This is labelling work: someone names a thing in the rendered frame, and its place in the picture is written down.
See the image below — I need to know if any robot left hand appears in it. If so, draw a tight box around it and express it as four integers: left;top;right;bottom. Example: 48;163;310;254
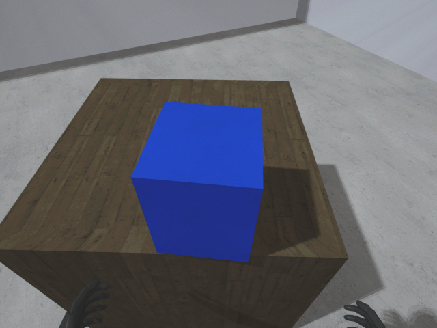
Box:
59;279;110;328

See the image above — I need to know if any carton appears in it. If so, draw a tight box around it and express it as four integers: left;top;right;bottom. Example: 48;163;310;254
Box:
131;102;264;262

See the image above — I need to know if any robot right hand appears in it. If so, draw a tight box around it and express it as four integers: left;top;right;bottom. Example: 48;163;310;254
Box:
344;300;385;328

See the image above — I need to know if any pedestal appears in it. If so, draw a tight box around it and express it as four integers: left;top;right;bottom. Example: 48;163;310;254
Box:
0;78;348;328

